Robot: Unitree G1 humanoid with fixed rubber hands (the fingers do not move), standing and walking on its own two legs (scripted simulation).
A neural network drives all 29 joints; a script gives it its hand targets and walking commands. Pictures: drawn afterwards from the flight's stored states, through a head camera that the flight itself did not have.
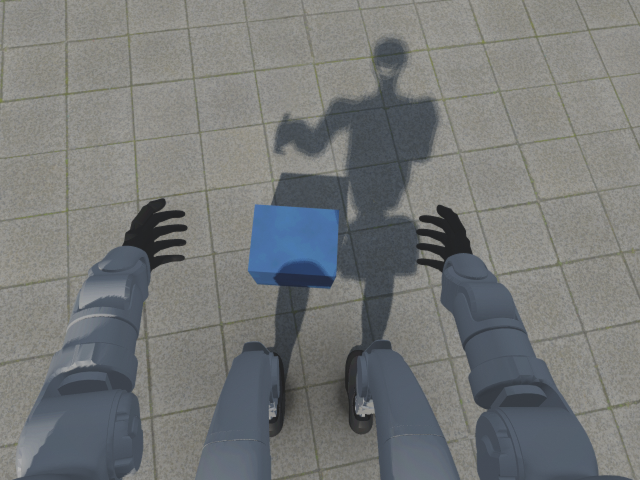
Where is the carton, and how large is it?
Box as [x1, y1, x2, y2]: [248, 204, 338, 288]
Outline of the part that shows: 255,204 248,264 248,271 255,281 261,284 329,288 335,277 338,210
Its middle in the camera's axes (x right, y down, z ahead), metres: -0.06 +0.03 +1.02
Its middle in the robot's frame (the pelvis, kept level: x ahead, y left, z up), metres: +0.49 +0.05 -0.58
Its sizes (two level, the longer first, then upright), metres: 0.206 0.165 0.203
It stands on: the floor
